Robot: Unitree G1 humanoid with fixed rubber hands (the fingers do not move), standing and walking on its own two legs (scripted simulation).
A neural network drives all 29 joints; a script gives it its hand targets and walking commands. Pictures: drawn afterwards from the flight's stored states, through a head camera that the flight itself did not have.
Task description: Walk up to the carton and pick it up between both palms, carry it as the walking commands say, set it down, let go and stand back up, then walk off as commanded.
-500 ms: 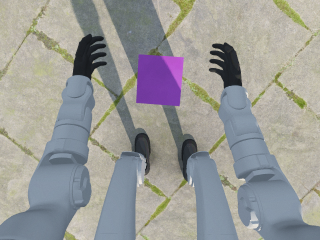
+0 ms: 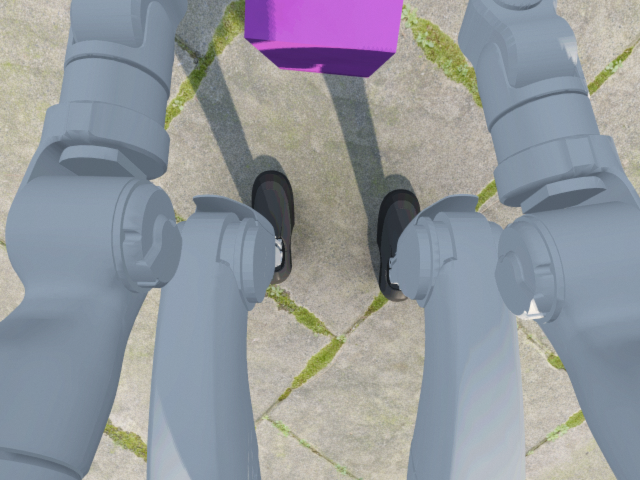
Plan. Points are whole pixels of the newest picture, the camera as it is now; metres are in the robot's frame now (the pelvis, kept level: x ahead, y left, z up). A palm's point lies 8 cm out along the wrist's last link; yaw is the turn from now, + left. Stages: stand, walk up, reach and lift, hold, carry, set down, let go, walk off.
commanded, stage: reach and lift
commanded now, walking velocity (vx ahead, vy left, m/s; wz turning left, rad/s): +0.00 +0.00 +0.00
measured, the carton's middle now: out of the picture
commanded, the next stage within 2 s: none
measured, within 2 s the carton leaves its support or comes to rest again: neither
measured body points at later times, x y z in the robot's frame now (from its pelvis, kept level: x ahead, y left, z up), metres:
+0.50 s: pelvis +0.02 +0.01 -0.08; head +0.40 +0.01 +0.14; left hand +0.58 +0.15 -0.29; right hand +0.57 -0.15 -0.28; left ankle +0.18 +0.11 -0.44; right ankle +0.15 -0.12 -0.44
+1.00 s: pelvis +0.03 +0.01 -0.09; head +0.41 +0.01 +0.14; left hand +0.59 +0.14 -0.29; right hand +0.58 -0.16 -0.28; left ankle +0.18 +0.11 -0.44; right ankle +0.15 -0.12 -0.44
